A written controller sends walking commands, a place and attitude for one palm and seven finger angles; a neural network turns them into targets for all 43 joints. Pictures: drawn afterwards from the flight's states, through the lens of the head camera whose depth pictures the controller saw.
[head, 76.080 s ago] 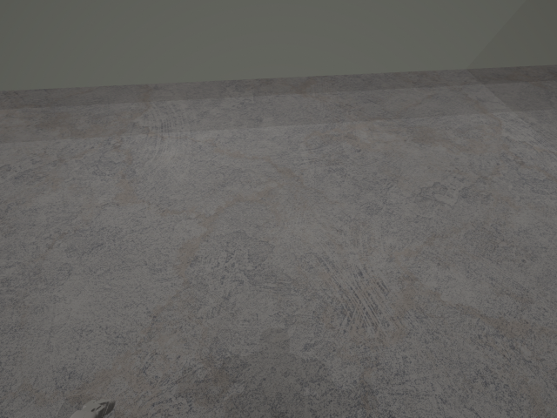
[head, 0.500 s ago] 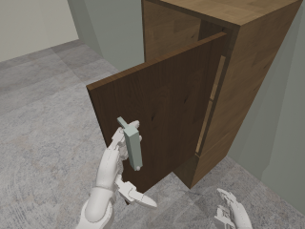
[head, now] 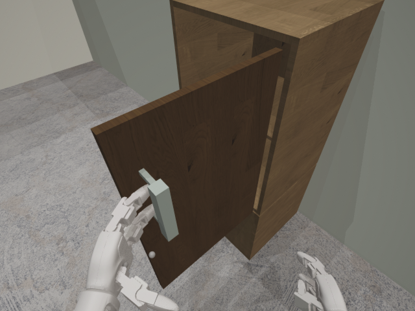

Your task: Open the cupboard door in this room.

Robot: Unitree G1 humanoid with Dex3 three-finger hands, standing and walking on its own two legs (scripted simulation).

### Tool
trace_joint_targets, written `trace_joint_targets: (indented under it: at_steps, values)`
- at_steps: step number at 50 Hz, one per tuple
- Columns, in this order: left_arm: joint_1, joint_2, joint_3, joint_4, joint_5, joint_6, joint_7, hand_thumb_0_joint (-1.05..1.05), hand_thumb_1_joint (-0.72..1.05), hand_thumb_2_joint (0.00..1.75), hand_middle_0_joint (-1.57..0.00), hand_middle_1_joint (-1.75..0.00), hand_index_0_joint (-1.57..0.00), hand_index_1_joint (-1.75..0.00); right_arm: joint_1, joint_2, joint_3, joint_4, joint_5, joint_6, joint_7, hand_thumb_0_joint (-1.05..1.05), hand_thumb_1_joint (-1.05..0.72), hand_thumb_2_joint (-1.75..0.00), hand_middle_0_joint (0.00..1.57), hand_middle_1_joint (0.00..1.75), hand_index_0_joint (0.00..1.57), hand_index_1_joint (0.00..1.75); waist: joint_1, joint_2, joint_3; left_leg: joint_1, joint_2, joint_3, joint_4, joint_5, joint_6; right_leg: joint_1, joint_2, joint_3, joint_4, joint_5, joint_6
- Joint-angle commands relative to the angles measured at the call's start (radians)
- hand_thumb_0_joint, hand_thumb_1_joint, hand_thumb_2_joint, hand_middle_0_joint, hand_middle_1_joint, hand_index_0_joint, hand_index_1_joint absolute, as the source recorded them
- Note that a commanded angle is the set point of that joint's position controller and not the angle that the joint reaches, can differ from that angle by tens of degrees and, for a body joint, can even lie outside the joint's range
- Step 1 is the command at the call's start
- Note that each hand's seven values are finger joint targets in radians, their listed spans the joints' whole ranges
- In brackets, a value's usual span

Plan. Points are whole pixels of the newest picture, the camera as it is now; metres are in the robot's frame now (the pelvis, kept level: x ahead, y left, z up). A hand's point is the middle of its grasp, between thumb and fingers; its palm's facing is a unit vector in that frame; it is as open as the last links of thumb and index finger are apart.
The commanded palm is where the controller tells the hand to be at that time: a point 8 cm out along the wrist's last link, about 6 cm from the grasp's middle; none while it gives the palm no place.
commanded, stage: slide the hand sideways off the handle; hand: left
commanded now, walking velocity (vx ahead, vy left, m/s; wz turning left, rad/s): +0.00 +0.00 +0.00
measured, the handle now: (158, 205) +0.28 +0.11 +0.11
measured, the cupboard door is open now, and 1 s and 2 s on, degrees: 89 89 89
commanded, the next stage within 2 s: draw the hand back to the body in 0.52 s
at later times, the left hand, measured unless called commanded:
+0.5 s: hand (108, 282) +0.15 +0.16 +0.10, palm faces +0.05 -1.00 -0.06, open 16.2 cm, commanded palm +0.11 +0.21 +0.11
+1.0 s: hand (82, 273) +0.15 +0.19 +0.12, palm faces +0.01 -1.00 -0.07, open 16.3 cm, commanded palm +0.11 +0.25 +0.14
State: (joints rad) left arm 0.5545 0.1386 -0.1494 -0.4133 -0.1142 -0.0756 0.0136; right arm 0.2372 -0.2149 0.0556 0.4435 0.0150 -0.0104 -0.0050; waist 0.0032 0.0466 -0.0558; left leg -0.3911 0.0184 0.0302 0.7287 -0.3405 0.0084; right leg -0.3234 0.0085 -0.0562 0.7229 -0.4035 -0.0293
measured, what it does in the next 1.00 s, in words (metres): stands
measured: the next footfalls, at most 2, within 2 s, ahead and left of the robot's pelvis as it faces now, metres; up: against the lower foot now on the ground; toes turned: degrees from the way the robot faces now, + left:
none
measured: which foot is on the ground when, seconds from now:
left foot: down 0.00-1.00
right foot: down 0.00-1.00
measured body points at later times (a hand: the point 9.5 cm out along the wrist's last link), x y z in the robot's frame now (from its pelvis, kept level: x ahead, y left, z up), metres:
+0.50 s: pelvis +0.01 -0.01 -0.01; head +0.01 -0.03 +0.44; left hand +0.14 +0.21 +0.11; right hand +0.21 -0.23 -0.08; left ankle +0.03 +0.12 -0.71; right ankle -0.01 -0.10 -0.71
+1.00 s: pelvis +0.00 +0.02 -0.01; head -0.03 +0.01 +0.44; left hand +0.14 +0.24 +0.13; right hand +0.19 -0.18 -0.06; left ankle +0.03 +0.12 -0.72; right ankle -0.01 -0.10 -0.71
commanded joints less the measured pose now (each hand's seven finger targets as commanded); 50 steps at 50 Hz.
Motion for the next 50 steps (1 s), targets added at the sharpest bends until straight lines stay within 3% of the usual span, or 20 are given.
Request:
trace_joint_targets:
  at_steps: [1, 6, 10, 14, 22, 26, 27, 29, 31, 36, 38, 43, 50]
  values:
    - [0.023, 0.077, 0.147, -0.239, -0.034, -0.113, -0.018, 0.0, -0.5, 0.3, -0.15, -0.3, -0.15, -0.3, -0.12, -0.093, -0.051, -0.179, 0.002, -0.077, -0.014, 0.0, -0.9, -0.9, 0.2, 0.3, 0.2, 0.3, 0.02, -0.099, -0.037, 0.028, -0.028, -0.027, -0.057, 0.107, 0.028, -0.055, -0.001, 0.05, -0.156, 0.185, 0.016]
    - [0.043, 0.1, 0.178, -0.274, -0.073, -0.172, -0.084, 0.0, -0.5, 0.3, -0.15, -0.3, -0.15, -0.3, -0.095, -0.095, -0.062, -0.176, 0.01, -0.119, -0.025, 0.0, -0.9, -0.9, 0.2, 0.3, 0.2, 0.3, 0.013, -0.054, -0.058, 0.01, -0.034, -0.034, -0.01, 0.114, 0.024, -0.077, -0.012, 0.078, -0.144, 0.198, 0.025]
    - [0.145, 0.126, 0.253, -0.242, -0.114, -0.192, -0.133, 0.0, -0.5, 0.3, -0.15, -0.3, -0.15, -0.3, -0.085, -0.095, -0.073, -0.164, 0.017, -0.134, -0.036, 0.0, -0.9, -0.9, 0.2, 0.3, 0.2, 0.3, 0.029, -0.108, -0.106, -0.018, -0.037, -0.039, 0.011, 0.148, 0.02, -0.039, -0.026, 0.087, -0.113, 0.337, 0.045]
    - [0.202, 0.134, 0.285, -0.248, -0.145, -0.197, -0.171, 0.0, -0.5, 0.3, -0.15, -0.3, -0.15, -0.3, -0.092, -0.088, -0.078, -0.164, 0.023, -0.14, -0.042, 0.0, -0.9, -0.9, 0.2, 0.3, 0.2, 0.3, 0.035, -0.09, -0.111, -0.029, -0.041, -0.039, 0.021, 0.18, 0.021, -0.026, -0.03, 0.081, -0.084, 0.444, 0.055]
    - [0.255, 0.144, 0.303, -0.257, -0.18, -0.215, -0.233, 0.0, -0.5, 0.3, -0.15, -0.3, -0.15, -0.3, -0.095, -0.091, -0.088, -0.163, 0.032, -0.163, -0.049, 0.0, -0.9, -0.9, 0.2, 0.3, 0.2, 0.3, 0.032, -0.096, -0.102, -0.035, -0.04, -0.048, 0.034, 0.197, 0.024, -0.055, -0.024, 0.066, -0.067, 0.46, 0.058]
    - [0.159, 0.145, 0.277, -0.239, -0.19, -0.232, -0.272, 0.0, -0.5, 0.3, -0.15, -0.3, -0.15, -0.3, -0.09, -0.108, -0.086, -0.152, 0.032, -0.186, -0.06, 0.0, -0.9, -0.9, 0.2, 0.3, 0.2, 0.3, 0.003, -0.118, -0.045, -0.059, -0.036, -0.059, 0.044, 0.121, 0.028, -0.124, -0.016, 0.077, -0.101, 0.271, 0.048]
    - [0.125, 0.14, 0.262, -0.236, -0.191, -0.235, -0.277, 0.0, -0.5, 0.3, -0.15, -0.3, -0.15, -0.3, -0.097, -0.113, -0.083, -0.153, 0.032, -0.194, -0.062, 0.0, -0.9, -0.9, 0.2, 0.3, 0.2, 0.3, -0.002, -0.094, -0.022, -0.063, -0.035, -0.061, 0.04, 0.092, 0.029, -0.15, -0.013, 0.074, -0.109, 0.199, 0.042]
    - [0.108, 0.152, 0.274, -0.238, -0.192, -0.24, -0.276, 0.0, -0.5, 0.3, -0.15, -0.3, -0.15, -0.3, -0.089, -0.115, -0.084, -0.146, 0.033, -0.212, -0.065, 0.0, -0.9, -0.9, 0.2, 0.3, 0.2, 0.3, 0.005, -0.072, -0.053, -0.054, -0.033, -0.067, 0.039, 0.076, 0.029, -0.154, -0.01, 0.071, -0.108, 0.139, 0.033]
    - [0.088, 0.147, 0.249, -0.255, -0.177, -0.232, -0.265, 0.0, -0.5, 0.3, -0.15, -0.3, -0.15, -0.3, -0.089, -0.115, -0.079, -0.147, 0.032, -0.223, -0.062, 0.0, -0.9, -0.9, 0.2, 0.3, 0.2, 0.3, 0.013, -0.027, -0.073, -0.04, -0.032, -0.07, 0.024, 0.07, 0.031, -0.15, -0.002, 0.05, -0.094, 0.105, 0.021]
    - [0.093, 0.185, 0.299, -0.293, -0.15, -0.172, -0.203, 0.0, -0.5, 0.3, -0.15, -0.3, -0.15, -0.3, -0.105, -0.101, -0.072, -0.15, 0.036, -0.225, -0.06, 0.0, -0.9, -0.9, 0.2, 0.3, 0.2, 0.3, 0.043, 0.028, -0.103, -0.015, -0.027, -0.081, -0.029, 0.063, 0.027, -0.114, 0.009, 0.006, -0.075, 0.098, 0.008]
    - [0.113, 0.159, 0.288, -0.298, -0.155, -0.137, -0.192, 0.0, -0.5, 0.3, -0.15, -0.3, -0.15, -0.3, -0.115, -0.097, -0.065, -0.156, 0.039, -0.221, -0.057, 0.0, -0.9, -0.9, 0.2, 0.3, 0.2, 0.3, 0.044, 0.025, -0.081, -0.012, -0.023, -0.086, -0.054, 0.052, 0.023, -0.113, 0.015, -0.014, -0.075, 0.096, 0.008]
    - [0.096, 0.17, 0.304, -0.298, -0.165, -0.058, -0.194, 0.0, -0.5, 0.3, -0.15, -0.3, -0.15, -0.3, -0.127, -0.109, -0.061, -0.15, 0.043, -0.219, -0.061, 0.0, -0.9, -0.9, 0.2, 0.3, 0.2, 0.3, 0.039, -0.04, -0.04, -0.007, -0.014, -0.092, -0.089, 0.032, 0.022, -0.106, 0.023, -0.023, -0.104, 0.078, 0.014]
    - [0.032, 0.21, 0.351, -0.359, -0.171, -0.024, -0.195, 0.0, -0.5, 0.3, -0.15, -0.3, -0.15, -0.3, -0.117, -0.116, -0.049, -0.136, 0.043, -0.243, -0.069, 0.0, -0.9, -0.9, 0.2, 0.3, 0.2, 0.3, 0.043, 0.004, -0.029, 0.032, -0.013, -0.109, -0.136, 0.022, 0.015, -0.089, 0.029, -0.033, -0.13, 0.059, 0.008]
